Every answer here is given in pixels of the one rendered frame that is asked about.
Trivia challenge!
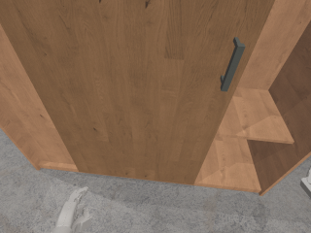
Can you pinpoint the handle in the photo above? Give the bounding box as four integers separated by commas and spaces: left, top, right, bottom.
220, 37, 246, 92

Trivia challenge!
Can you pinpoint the right robot hand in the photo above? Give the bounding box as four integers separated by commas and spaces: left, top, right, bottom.
300, 166, 311, 198

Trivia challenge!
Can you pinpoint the left robot hand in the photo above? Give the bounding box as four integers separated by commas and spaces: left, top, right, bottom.
54, 186, 92, 233

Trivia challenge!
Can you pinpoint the wardrobe door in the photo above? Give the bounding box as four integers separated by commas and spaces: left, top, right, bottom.
0, 0, 275, 185
0, 24, 75, 165

